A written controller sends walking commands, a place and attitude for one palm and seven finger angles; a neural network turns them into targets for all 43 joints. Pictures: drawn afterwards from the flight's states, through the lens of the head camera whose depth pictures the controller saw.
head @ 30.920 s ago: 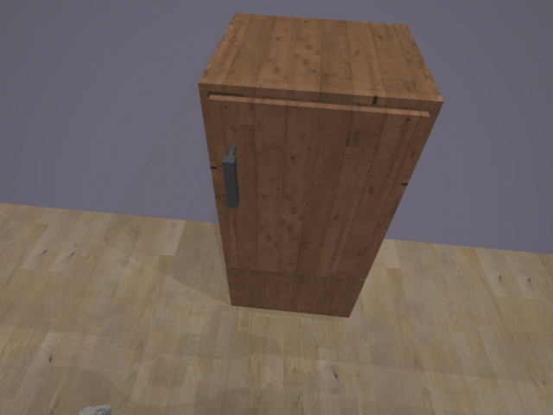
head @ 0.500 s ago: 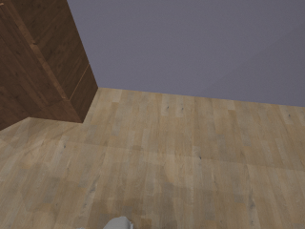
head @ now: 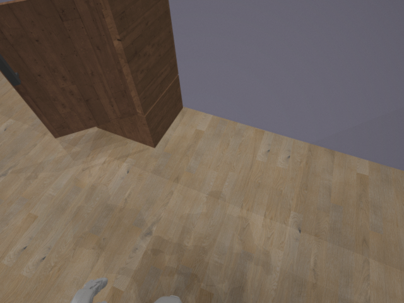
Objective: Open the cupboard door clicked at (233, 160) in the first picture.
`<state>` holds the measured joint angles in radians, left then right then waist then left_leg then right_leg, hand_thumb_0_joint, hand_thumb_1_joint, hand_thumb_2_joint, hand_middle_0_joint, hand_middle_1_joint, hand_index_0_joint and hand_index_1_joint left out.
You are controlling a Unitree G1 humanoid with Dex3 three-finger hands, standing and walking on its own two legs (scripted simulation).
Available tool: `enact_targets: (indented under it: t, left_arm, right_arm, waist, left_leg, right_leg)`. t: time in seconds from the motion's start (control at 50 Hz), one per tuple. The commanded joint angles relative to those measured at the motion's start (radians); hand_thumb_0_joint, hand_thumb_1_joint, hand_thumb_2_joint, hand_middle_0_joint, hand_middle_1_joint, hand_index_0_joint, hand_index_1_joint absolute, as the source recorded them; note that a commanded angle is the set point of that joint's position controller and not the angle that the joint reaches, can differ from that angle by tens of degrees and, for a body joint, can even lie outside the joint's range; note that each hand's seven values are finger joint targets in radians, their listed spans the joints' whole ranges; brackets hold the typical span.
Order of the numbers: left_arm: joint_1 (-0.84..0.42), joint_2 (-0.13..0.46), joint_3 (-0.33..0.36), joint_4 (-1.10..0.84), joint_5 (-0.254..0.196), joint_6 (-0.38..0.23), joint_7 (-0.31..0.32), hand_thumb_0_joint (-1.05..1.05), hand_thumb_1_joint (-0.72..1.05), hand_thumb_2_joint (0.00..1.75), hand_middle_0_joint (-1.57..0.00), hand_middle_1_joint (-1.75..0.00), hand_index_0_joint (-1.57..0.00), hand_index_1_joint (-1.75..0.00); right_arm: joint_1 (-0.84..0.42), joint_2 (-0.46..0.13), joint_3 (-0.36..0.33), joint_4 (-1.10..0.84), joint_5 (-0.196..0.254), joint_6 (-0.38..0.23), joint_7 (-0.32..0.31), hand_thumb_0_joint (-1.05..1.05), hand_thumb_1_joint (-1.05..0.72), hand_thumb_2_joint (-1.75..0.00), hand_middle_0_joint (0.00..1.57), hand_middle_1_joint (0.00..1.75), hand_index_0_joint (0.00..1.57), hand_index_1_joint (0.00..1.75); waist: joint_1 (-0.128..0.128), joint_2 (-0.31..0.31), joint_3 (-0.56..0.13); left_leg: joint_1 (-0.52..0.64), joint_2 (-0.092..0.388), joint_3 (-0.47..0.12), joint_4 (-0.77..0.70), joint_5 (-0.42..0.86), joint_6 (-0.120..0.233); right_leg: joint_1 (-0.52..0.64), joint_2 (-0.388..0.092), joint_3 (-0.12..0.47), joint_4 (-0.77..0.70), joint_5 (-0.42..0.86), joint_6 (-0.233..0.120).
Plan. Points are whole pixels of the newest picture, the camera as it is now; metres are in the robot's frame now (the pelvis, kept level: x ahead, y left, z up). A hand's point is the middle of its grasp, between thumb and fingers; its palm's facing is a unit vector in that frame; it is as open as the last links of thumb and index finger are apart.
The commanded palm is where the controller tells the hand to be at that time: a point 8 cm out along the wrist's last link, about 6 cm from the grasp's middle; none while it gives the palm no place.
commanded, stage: turn to face it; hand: left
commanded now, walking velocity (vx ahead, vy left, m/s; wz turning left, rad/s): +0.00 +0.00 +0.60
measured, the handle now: (5, 64) +0.83 +0.74 -0.02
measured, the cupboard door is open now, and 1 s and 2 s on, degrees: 46 46 46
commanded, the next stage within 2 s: take the last steps up to it in 0.54 s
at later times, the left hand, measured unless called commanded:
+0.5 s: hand out of the picture -0.01 +0.22 -0.17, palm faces +0.33 -0.91 -0.25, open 7.3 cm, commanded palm none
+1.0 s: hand out of the picture -0.03 +0.13 -0.14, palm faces +0.50 -0.84 -0.21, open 7.3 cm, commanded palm none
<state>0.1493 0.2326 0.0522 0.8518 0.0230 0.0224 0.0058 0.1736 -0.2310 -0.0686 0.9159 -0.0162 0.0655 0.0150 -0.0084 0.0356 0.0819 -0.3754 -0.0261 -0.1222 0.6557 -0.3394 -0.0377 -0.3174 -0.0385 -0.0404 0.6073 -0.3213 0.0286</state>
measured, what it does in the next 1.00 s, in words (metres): steps on the spot, turning left: left foot, then right foot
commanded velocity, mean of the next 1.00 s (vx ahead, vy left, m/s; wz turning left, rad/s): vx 0.11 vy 0.06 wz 0.32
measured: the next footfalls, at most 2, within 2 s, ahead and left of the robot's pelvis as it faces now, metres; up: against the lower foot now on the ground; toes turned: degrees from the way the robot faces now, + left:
left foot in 0.38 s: +0.02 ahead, +0.13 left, +0.00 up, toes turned +19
right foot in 0.72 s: +0.10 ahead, -0.12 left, +0.00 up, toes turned +16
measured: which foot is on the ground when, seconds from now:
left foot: up 0.00-0.36, down 0.38-0.72, up 0.74-1.00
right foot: down 0.00-0.36, up 0.38-0.70, down 0.72-1.00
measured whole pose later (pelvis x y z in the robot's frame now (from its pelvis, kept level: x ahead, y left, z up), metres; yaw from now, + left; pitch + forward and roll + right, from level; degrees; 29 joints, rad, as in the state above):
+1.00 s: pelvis +0.07 -0.01 +0.02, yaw +27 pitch +1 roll +3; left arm 0.37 0.13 0.03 1.02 0.03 -0.05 0.00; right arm 0.20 -0.25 -0.08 1.01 -0.03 0.07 0.05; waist 0.02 0.01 0.04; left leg -0.57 0.05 0.01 1.07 -0.22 -0.06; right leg -0.07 -0.10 -0.17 0.35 -0.29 0.00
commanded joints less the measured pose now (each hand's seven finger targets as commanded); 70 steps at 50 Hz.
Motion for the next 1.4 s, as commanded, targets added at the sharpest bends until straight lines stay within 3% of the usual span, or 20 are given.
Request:
enact_targets:
  t: [0.0,0.08,0.22,0.3,0.32,0.34,0.38,0.46,0.56,0.66,0.7,0.72,0.8,1.02,1.12,1.16,1.18,1.22,1.26,1.38]
  left_arm:
    - [0.083,0.188,0.045,-0.049,0.001,-0.033,0.031,0.0,0.9,0.9,-0.2,-0.3,-0.2,-0.3]
    - [0.014,0.134,0.028,-0.065,-0.002,-0.033,0.028,0.0,0.9,0.9,-0.2,-0.3,-0.2,-0.3]
    - [0.136,0.184,0.05,-0.012,0.008,-0.034,0.027,0.0,0.9,0.9,-0.2,-0.3,-0.2,-0.3]
    - [0.117,0.189,0.057,0.003,-0.002,-0.029,0.017,0.0,0.9,0.9,-0.2,-0.3,-0.2,-0.3]
    - [0.1,0.17,0.054,-0.003,-0.01,-0.025,0.013,0.0,0.9,0.9,-0.2,-0.3,-0.2,-0.3]
    - [0.097,0.1,0.038,-0.032,-0.018,-0.018,0.007,0.0,0.9,0.9,-0.2,-0.3,-0.2,-0.3]
    - [-0.001,0.095,0.02,-0.067,-0.009,-0.001,0.015,0.0,0.9,0.9,-0.2,-0.3,-0.2,-0.3]
    - [0.046,0.088,0.029,0.009,-0.003,0.015,0.001,0.0,0.9,0.9,-0.2,-0.3,-0.2,-0.3]
    - [0.047,0.063,0.013,0.02,-0.011,0.005,0.002,0.0,0.9,0.9,-0.2,-0.3,-0.2,-0.3]
    - [0.184,0.071,0.022,0.061,-0.01,-0.019,0.001,0.0,0.9,0.9,-0.2,-0.3,-0.2,-0.3]
    - [0.261,0.239,0.058,0.078,0.013,-0.039,0.009,0.0,0.9,0.9,-0.2,-0.3,-0.2,-0.3]
    - [0.259,0.236,0.049,0.064,0.004,-0.039,0.012,0.0,0.9,0.9,-0.2,-0.3,-0.2,-0.3]
    - [0.137,0.103,0.027,0.053,-0.005,-0.072,0.01,0.0,0.9,0.9,-0.2,-0.3,-0.2,-0.3]
    - [0.353,0.081,0.02,0.195,0.004,-0.106,0.014,0.0,0.9,0.9,-0.2,-0.3,-0.2,-0.3]
    - [0.311,0.111,0.027,0.212,0.011,-0.095,0.015,0.0,0.9,0.9,-0.2,-0.3,-0.2,-0.3]
    - [0.272,0.121,0.031,0.213,0.007,-0.091,0.012,0.0,0.9,0.9,-0.2,-0.3,-0.2,-0.3]
    - [0.271,0.1,0.025,0.207,0.004,-0.089,0.007,0.0,0.9,0.9,-0.2,-0.3,-0.2,-0.3]
    - [0.266,0.004,0.004,0.153,-0.009,-0.077,0.002,0.0,0.9,0.9,-0.2,-0.3,-0.2,-0.3]
    - [0.149,-0.001,0.001,0.121,-0.011,-0.079,0.004,0.0,0.9,0.9,-0.2,-0.3,-0.2,-0.3]
    - [0.2,-0.031,0.008,0.158,0.001,-0.043,-0.013,0.0,0.9,0.9,-0.2,-0.3,-0.2,-0.3]
  right_arm:
    - [-0.071,-0.138,-0.044,-0.105,-0.002,-0.025,-0.002,0.0,-0.9,-0.9,0.2,0.3,0.2,0.3]
    - [-0.044,-0.088,-0.031,-0.064,0.001,-0.006,0.017,0.0,-0.9,-0.9,0.2,0.3,0.2,0.3]
    - [-0.123,-0.049,-0.007,-0.076,0.007,-0.019,0.017,0.0,-0.9,-0.9,0.2,0.3,0.2,0.3]
    - [-0.028,-0.071,-0.007,-0.052,0.005,-0.037,0.009,0.0,-0.9,-0.9,0.2,0.3,0.2,0.3]
    - [0.032,-0.116,-0.019,-0.036,0.001,-0.046,0.007,0.0,-0.9,-0.9,0.2,0.3,0.2,0.3]
    - [0.087,-0.23,-0.045,-0.031,-0.009,-0.055,-0.001,0.0,-0.9,-0.9,0.2,0.3,0.2,0.3]
    - [0.129,-0.263,-0.041,-0.016,-0.012,-0.042,-0.02,0.0,-0.9,-0.9,0.2,0.3,0.2,0.3]
    - [-0.028,-0.173,-0.012,-0.046,-0.012,-0.053,-0.04,0.0,-0.9,-0.9,0.2,0.3,0.2,0.3]
    - [0.009,-0.177,-0.014,-0.027,-0.01,-0.057,-0.04,0.0,-0.9,-0.9,0.2,0.3,0.2,0.3]
    - [-0.045,-0.162,-0.015,-0.027,-0.001,-0.047,-0.03,0.0,-0.9,-0.9,0.2,0.3,0.2,0.3]
    - [-0.072,-0.042,0.0,-0.072,0.008,-0.046,-0.013,0.0,-0.9,-0.9,0.2,0.3,0.2,0.3]
    - [-0.118,-0.114,-0.012,-0.083,-0.004,-0.039,-0.007,0.0,-0.9,-0.9,0.2,0.3,0.2,0.3]
    - [-0.063,-0.085,-0.019,-0.015,-0.013,-0.038,0.02,0.0,-0.9,-0.9,0.2,0.3,0.2,0.3]
    - [-0.171,-0.013,0.011,-0.02,-0.004,-0.046,0.039,0.0,-0.9,-0.9,0.2,0.3,0.2,0.3]
    - [-0.164,-0.003,0.024,-0.022,0.002,-0.072,0.044,0.0,-0.9,-0.9,0.2,0.3,0.2,0.3]
    - [-0.005,-0.035,0.016,0.028,-0.004,-0.088,0.031,0.0,-0.9,-0.9,0.2,0.3,0.2,0.3]
    - [0.158,-0.096,0.002,0.074,-0.007,-0.095,0.018,0.0,-0.9,-0.9,0.2,0.3,0.2,0.3]
    - [0.37,-0.265,-0.041,0.119,-0.008,-0.1,-0.02,0.0,-0.9,-0.9,0.2,0.3,0.2,0.3]
    - [0.25,-0.206,-0.024,0.092,-0.009,-0.103,-0.032,0.0,-0.9,-0.9,0.2,0.3,0.2,0.3]
    - [0.128,-0.056,0.021,0.083,-0.008,-0.141,-0.036,0.0,-0.9,-0.9,0.2,0.3,0.2,0.3]
  waist:
    - [0.031,-0.247,-0.103]
    - [-0.009,-0.253,-0.074]
    - [0.059,-0.215,-0.098]
    - [0.007,-0.187,-0.142]
    - [-0.031,-0.09,-0.181]
    - [-0.06,0.217,-0.214]
    - [-0.078,0.144,-0.173]
    - [0.002,0.177,-0.084]
    - [-0.008,0.107,-0.147]
    - [0.062,0.093,-0.159]
    - [0.114,-0.386,-0.095]
    - [0.123,-0.309,-0.027]
    - [0.03,-0.218,0.014]
    - [0.082,-0.188,0.026]
    - [0.064,-0.231,0.024]
    - [-0.019,-0.189,-0.035]
    - [-0.085,-0.077,-0.13]
    - [-0.139,0.276,-0.312]
    - [-0.087,0.057,-0.176]
    - [0.034,0.071,-0.048]
  left_leg:
    - [-0.238,0.027,0.022,0.551,-0.199,0.005]
    - [-0.195,0.055,0.114,0.53,-0.067,-0.032]
    - [-0.086,0.044,0.208,0.15,-0.124,-0.026]
    - [0.137,0.022,0.227,-0.148,0.071,0.002]
    - [0.288,0.075,0.168,-0.243,0.243,0.027]
    - [0.434,0.333,-0.189,-0.274,0.571,0.152]
    - [0.328,0.447,-0.214,-0.281,0.677,0.294]
    - [0.189,0.276,-0.064,-0.322,0.501,0.201]
    - [0.266,0.261,-0.03,-0.268,0.641,0.2]
    - [0.091,0.177,-0.021,-0.176,0.259,0.134]
    - [-0.286,-0.042,0.149,0.24,-0.296,0.016]
    - [-0.303,0.013,0.059,0.429,-0.276,0.023]
    - [-0.297,0.089,0.061,0.547,0.052,0.002]
    - [-0.352,0.102,0.176,0.26,0.128,-0.019]
    - [-0.126,0.066,0.233,0.002,0.065,0.027]
    - [0.164,0.012,0.281,-0.123,0.111,0.051]
    - [0.374,0.033,0.259,-0.173,0.115,0.061]
    - [0.62,0.405,-0.287,-0.345,0.206,0.212]
    - [0.434,0.414,-0.209,-0.376,0.205,0.252]
    - [0.189,0.298,0.084,-0.457,0.342,0.218]
  right_leg:
    - [0.177,-0.399,0.317,-0.328,0.216,-0.179]
    - [0.164,-0.274,0.038,-0.272,0.405,-0.122]
    - [0.275,-0.334,-0.005,-0.195,0.569,-0.152]
    - [0.197,-0.304,-0.076,-0.055,0.527,-0.08]
    - [0.099,-0.269,-0.119,0.073,0.434,-0.03]
    - [-0.164,-0.123,-0.154,0.286,-0.077,0.045]
    - [-0.211,-0.096,0.009,0.47,-0.33,0.03]
    - [-0.196,-0.072,0.031,0.491,-0.129,0.035]
    - [-0.106,-0.029,-0.008,0.275,-0.138,0.041]
    - [0.208,0.006,-0.042,-0.128,0.067,0.032]
    - [0.377,-0.395,0.458,-0.397,-0.087,-0.099]
    - [0.221,-0.466,0.523,-0.457,-0.195,-0.169]
    - [0.171,-0.306,0.207,-0.432,-0.035,-0.106]
    - [0.371,-0.327,0.005,-0.399,0.372,-0.122]
    - [0.297,-0.334,-0.049,-0.327,0.433,-0.109]
    - [0.178,-0.293,-0.109,-0.16,0.505,-0.082]
    - [0.11,-0.243,-0.15,0.042,0.435,-0.062]
    - [-0.259,-0.017,-0.082,0.579,-0.311,-0.017]
    - [-0.35,-0.087,-0.005,0.744,-0.199,-0.049]
    - [-0.229,-0.114,0.006,0.524,0.008,-0.029]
